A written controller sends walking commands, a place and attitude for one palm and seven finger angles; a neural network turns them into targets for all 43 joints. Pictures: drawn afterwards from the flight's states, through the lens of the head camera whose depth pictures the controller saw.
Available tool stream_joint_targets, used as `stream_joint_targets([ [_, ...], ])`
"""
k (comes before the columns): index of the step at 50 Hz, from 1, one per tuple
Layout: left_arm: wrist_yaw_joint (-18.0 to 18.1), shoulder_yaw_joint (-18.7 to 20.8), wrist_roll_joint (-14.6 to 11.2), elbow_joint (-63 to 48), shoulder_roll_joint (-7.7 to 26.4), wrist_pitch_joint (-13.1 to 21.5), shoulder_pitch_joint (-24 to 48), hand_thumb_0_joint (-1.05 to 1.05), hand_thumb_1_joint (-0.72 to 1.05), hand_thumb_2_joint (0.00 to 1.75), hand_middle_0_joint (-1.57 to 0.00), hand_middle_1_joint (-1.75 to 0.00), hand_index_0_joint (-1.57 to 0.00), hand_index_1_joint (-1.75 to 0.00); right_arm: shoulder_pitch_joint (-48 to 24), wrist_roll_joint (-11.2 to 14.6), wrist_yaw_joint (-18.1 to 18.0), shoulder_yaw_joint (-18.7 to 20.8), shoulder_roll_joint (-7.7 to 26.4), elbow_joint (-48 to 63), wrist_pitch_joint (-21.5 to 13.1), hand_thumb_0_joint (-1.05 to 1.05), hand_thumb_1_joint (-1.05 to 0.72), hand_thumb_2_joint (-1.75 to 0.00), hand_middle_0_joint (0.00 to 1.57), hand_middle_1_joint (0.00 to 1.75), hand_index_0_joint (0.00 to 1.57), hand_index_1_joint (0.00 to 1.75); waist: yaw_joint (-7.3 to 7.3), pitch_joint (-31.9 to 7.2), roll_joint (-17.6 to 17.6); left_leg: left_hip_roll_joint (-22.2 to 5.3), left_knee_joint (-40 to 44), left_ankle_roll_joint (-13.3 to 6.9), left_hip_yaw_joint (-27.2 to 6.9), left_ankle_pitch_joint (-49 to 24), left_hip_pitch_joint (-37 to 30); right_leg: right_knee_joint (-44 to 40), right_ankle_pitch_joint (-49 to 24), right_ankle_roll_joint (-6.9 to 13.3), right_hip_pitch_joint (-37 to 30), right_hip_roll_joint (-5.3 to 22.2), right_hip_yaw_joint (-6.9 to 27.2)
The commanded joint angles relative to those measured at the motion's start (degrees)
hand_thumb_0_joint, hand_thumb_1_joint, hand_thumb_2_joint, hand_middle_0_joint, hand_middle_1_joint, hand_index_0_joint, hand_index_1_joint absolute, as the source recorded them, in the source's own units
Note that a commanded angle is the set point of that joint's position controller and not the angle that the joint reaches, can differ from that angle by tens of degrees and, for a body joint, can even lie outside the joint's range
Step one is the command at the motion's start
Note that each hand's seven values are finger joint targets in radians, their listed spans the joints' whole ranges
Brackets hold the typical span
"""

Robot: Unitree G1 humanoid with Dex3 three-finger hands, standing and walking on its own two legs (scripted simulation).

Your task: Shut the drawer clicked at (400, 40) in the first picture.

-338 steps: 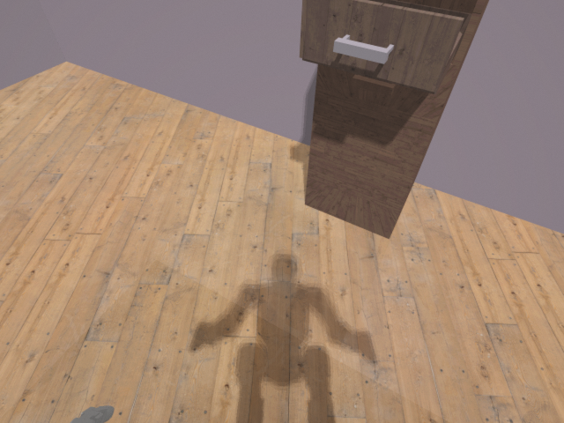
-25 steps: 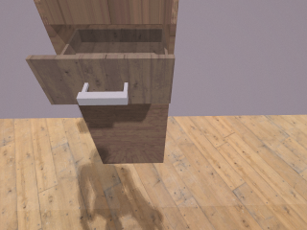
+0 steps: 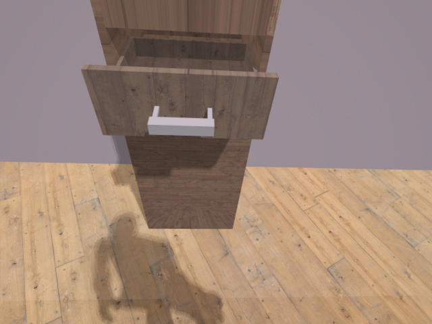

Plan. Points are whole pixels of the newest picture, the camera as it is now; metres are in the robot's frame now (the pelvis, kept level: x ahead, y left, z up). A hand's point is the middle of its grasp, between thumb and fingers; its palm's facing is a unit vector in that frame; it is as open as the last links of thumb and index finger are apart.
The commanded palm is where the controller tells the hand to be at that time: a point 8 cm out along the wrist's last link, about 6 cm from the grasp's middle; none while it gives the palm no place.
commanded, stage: shuffle to correct the standing spot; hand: left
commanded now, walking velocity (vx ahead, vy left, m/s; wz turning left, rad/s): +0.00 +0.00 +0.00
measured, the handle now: (182, 119) +0.48 +0.11 +0.13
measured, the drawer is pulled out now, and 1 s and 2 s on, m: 0.20 0.20 0.20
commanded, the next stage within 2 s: come to a stop and stand still in 0.98 s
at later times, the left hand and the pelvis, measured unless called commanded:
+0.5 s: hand out of the picture -0.10 +0.12 -0.18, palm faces +0.12 -0.98 -0.12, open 7.4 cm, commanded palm none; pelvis -0.01 -0.02 +0.00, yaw +3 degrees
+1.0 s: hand out of the picture +0.11 +0.10 -0.17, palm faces +0.00 -0.97 -0.23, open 7.3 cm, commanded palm none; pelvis +0.06 -0.11 -0.01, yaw +1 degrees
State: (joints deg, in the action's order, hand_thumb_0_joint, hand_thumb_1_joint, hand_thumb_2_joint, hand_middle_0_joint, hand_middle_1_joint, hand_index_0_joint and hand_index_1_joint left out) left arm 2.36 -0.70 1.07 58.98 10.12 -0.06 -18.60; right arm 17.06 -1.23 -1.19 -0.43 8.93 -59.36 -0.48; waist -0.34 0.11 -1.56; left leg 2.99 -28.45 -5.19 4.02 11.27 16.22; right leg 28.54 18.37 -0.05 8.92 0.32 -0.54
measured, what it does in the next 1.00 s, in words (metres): steps to the right: right foot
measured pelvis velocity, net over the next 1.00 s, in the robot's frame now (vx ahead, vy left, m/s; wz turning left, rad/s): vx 0.06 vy -0.11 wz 0.02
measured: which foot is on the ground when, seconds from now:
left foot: down 0.00-1.00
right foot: down 0.00-0.62, up 0.64-0.98, down 1.00-1.00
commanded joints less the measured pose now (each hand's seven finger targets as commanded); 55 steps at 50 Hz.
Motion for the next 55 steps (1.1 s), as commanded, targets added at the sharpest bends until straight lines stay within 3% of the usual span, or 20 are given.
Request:
stream_joint_targets([
  [1,-0.13,0.63,0.10,-1.11,3.59,0.30,-5.72,0.00,0.90,0.90,-0.20,-0.30,-0.20,-0.30,0.93,0.29,-0.45,1.80,8.53,2.49,-1.19,0.00,-0.90,-0.90,0.20,0.30,0.20,0.30,1.13,2.92,4.11,-11.52,16.00,-0.30,-17.17,15.36,1.09,-2.43,0.04,2.44,4.03,2.14,1.71],
  [13,-1.14,1.02,1.00,1.56,1.25,-1.22,-11.66,0.00,0.90,0.90,-0.20,-0.30,-0.20,-0.30,1.25,-0.13,-0.82,3.40,10.00,0.41,0.42,0.00,-0.90,-0.90,0.20,0.30,0.20,0.30,1.40,4.10,4.45,-14.48,20.39,-3.12,-22.44,28.12,5.23,3.40,6.07,2.64,5.61,-0.81,-2.62],
  [18,-1.41,1.77,0.84,2.90,1.08,-1.24,-15.97,0.00,0.90,0.90,-0.20,-0.30,-0.20,-0.30,0.03,-0.26,-0.96,3.73,8.34,0.19,0.72,0.00,-0.90,-0.90,0.20,0.30,0.20,0.30,2.32,4.26,2.93,-10.63,16.71,0.20,-15.96,26.94,9.92,-5.46,6.30,3.64,-0.80,-0.58,-1.51],
  [21,-0.89,2.24,0.64,2.84,2.61,-0.56,-15.82,0.00,0.90,0.90,-0.20,-0.30,-0.20,-0.30,-0.05,-0.25,-0.73,3.00,4.40,0.72,0.83,0.00,-0.90,-0.90,0.20,0.30,0.20,0.30,1.57,7.78,-7.42,-3.25,-0.80,2.16,-6.15,18.03,12.50,-15.89,21.62,8.04,4.86,7.76,12.79],
  [23,-0.48,2.41,0.18,1.99,3.03,0.24,-12.29,0.00,0.90,0.90,-0.20,-0.30,-0.20,-0.30,-0.06,-0.07,-0.42,2.45,2.10,0.77,0.22,0.00,-0.90,-0.90,0.20,0.30,0.20,0.30,0.02,7.85,-9.66,-2.24,-13.44,2.13,-0.32,9.08,10.17,-20.14,20.40,10.74,7.58,13.44,17.81],
  [27,-0.74,2.04,0.42,1.80,2.79,0.80,-10.51,0.00,0.90,0.90,-0.20,-0.30,-0.20,-0.30,1.92,0.20,-0.14,1.94,0.48,-0.14,-0.92,0.00,-0.90,-0.90,0.20,0.30,0.20,0.30,-1.35,6.13,-3.17,-3.53,-7.44,2.36,2.28,8.85,2.62,-12.95,6.05,9.79,9.71,9.40,8.22],
  [28,-0.89,1.81,0.47,2.00,2.20,0.56,-9.98,0.00,0.90,0.90,-0.20,-0.30,-0.20,-0.30,3.44,0.15,-0.42,1.99,1.07,-0.94,-1.17,0.00,-0.90,-0.90,0.20,0.30,0.20,0.30,-1.90,7.57,-2.31,-4.56,-2.88,2.55,1.22,7.75,-1.40,-9.28,5.61,8.50,13.06,7.57,6.39],
  [29,-1.16,1.52,0.40,2.13,0.89,0.31,-10.50,0.00,0.90,0.90,-0.20,-0.30,-0.20,-0.30,6.53,0.05,-0.83,2.27,3.02,-1.97,-1.54,0.00,-0.90,-0.90,0.20,0.30,0.20,0.30,-2.49,6.99,3.22,-8.44,2.25,1.40,-5.02,8.28,-6.15,-2.59,5.63,6.87,16.90,4.60,4.08],
  [30,-1.67,1.35,0.33,1.84,-0.77,0.30,-11.42,0.00,0.90,0.90,-0.20,-0.30,-0.20,-0.30,10.44,-0.33,-1.44,3.18,6.61,-2.93,-1.80,0.00,-0.90,-0.90,0.20,0.30,0.20,0.30,-3.19,6.37,11.91,-18.39,10.10,-2.68,-19.34,11.57,-11.46,8.20,6.47,4.00,23.94,0.03,-1.00],
  [31,-1.91,1.32,0.70,0.27,-0.78,0.50,-9.61,0.00,0.90,0.90,-0.20,-0.30,-0.20,-0.30,13.87,-0.54,-2.11,4.10,9.82,-3.04,-1.72,0.00,-0.90,-0.90,0.20,0.30,0.20,0.30,-4.03,5.90,13.94,-27.42,16.57,-7.82,-30.75,10.94,-13.81,19.98,11.73,2.56,29.35,-0.77,-3.38],
  [32,-2.09,1.84,1.40,-1.02,0.67,0.15,-7.64,0.00,0.90,0.90,-0.20,-0.30,-0.20,-0.30,13.35,-0.37,-2.14,4.43,10.96,-2.63,-1.69,0.00,-0.90,-0.90,0.20,0.30,0.20,0.30,-3.57,6.17,9.77,-29.49,18.23,-10.11,-31.32,14.41,-10.18,26.93,11.94,2.92,28.86,1.85,-0.23],
  [36,-2.91,2.73,1.41,-1.09,-0.32,-0.42,-5.80,0.00,0.90,0.90,-0.20,-0.30,-0.20,-0.30,6.88,-0.24,-1.96,3.27,6.58,-1.38,-2.92,0.00,-0.90,-0.90,0.20,0.30,0.20,0.30,-0.06,8.01,5.51,-23.84,18.88,-7.61,-18.26,5.39,-0.18,32.13,1.20,1.13,25.60,5.03,1.40],
  [40,-3.47,2.72,0.88,-2.33,-2.08,-0.81,-2.73,0.00,0.90,0.90,-0.20,-0.30,-0.20,-0.30,6.15,-0.56,-1.74,3.64,7.25,-1.11,-3.25,0.00,-0.90,-0.90,0.20,0.30,0.20,0.30,-0.01,4.12,7.48,-19.40,16.53,-5.36,-7.99,-3.21,-1.21,21.68,-2.19,-0.29,20.16,4.66,-2.21],
  [44,-3.81,3.17,0.58,-4.10,-0.86,-0.69,1.99,0.00,0.90,0.90,-0.20,-0.30,-0.20,-0.30,5.92,-0.91,-1.21,4.59,8.54,-1.04,-2.08,0.00,-0.90,-0.90,0.20,0.30,0.20,0.30,-1.18,5.12,11.20,-19.15,15.18,-3.97,-6.73,4.86,1.85,11.22,-1.85,-0.74,14.65,3.14,-5.54],
  [46,-4.04,3.67,0.51,-4.09,0.26,-0.34,0.84,0.00,0.90,0.90,-0.20,-0.30,-0.20,-0.30,4.83,-0.94,-0.97,5.03,9.40,-0.84,-1.46,0.00,-0.90,-0.90,0.20,0.30,0.20,0.30,-0.07,3.74,10.45,-18.48,11.44,-2.42,-6.39,9.25,3.71,4.59,-3.59,-0.87,8.53,1.85,-6.91],
  [48,-3.61,4.22,0.53,-1.96,2.78,0.32,-5.31,0.00,0.90,0.90,-0.20,-0.30,-0.20,-0.30,4.70,-0.85,-0.56,4.85,7.93,-0.91,-1.05,0.00,-0.90,-0.90,0.20,0.30,0.20,0.30,2.73,0.59,3.02,-14.00,1.36,0.93,-2.51,14.09,8.85,-2.74,-5.28,-0.51,-3.65,1.06,-6.45],
  [50,-2.21,5.80,0.70,-0.42,11.71,0.95,-12.39,0.00,0.90,0.90,-0.20,-0.30,-0.20,-0.30,4.28,-0.01,-0.12,3.09,1.42,1.90,-0.86,0.00,-0.90,-0.90,0.20,0.30,0.20,0.30,5.59,-4.43,-23.31,-4.14,-27.09,3.78,4.90,28.66,23.70,-14.94,2.33,7.02,-13.12,21.11,18.59],
  [51,-1.91,5.59,0.31,-0.83,10.69,0.71,-11.81,0.00,0.90,0.90,-0.20,-0.30,-0.20,-0.30,1.42,-0.13,-0.10,3.35,3.17,2.91,-0.60,0.00,-0.90,-0.90,0.20,0.30,0.20,0.30,6.16,-2.72,-16.35,-6.02,-36.11,2.78,-0.10,26.26,24.77,-16.78,4.47,10.79,-8.78,21.73,19.26],
  [52,-1.36,5.28,0.37,-1.45,8.87,0.84,-8.40,0.00,0.90,0.90,-0.20,-0.30,-0.20,-0.30,1.79,-0.13,0.17,3.62,2.89,3.08,-0.22,0.00,-0.90,-0.90,0.20,0.30,0.20,0.30,3.74,-1.98,-12.23,-7.53,-39.36,2.50,-0.52,22.75,23.94,-18.13,11.58,11.72,-4.68,20.91,18.13],
  [55,-0.74,3.92,0.56,-3.38,4.37,1.60,0.02,0.00,0.90,0.90,-0.20,-0.30,-0.20,-0.30,2.41,-0.53,1.07,3.52,2.34,1.45,0.06,0.00,-0.90,-0.90,0.20,0.30,0.20,0.30,-0.34,2.17,-8.82,-9.04,-36.56,3.77,0.37,13.28,17.43,-15.92,-2.64,9.71,4.89,15.15,5.18],
])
